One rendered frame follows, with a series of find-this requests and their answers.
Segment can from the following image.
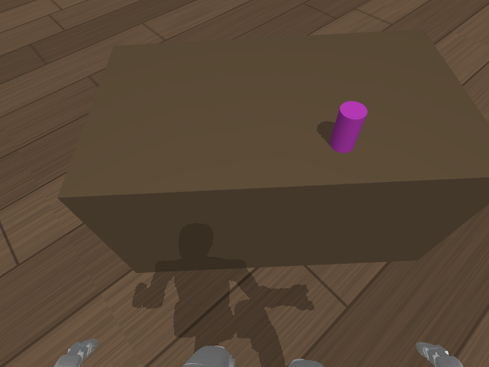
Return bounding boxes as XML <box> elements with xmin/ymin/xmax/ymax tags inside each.
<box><xmin>330</xmin><ymin>101</ymin><xmax>368</xmax><ymax>153</ymax></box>

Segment left robot hand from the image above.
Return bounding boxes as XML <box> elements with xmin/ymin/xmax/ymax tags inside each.
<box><xmin>54</xmin><ymin>339</ymin><xmax>98</xmax><ymax>367</ymax></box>

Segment right robot hand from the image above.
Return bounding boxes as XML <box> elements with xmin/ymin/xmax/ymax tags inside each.
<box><xmin>416</xmin><ymin>342</ymin><xmax>464</xmax><ymax>367</ymax></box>

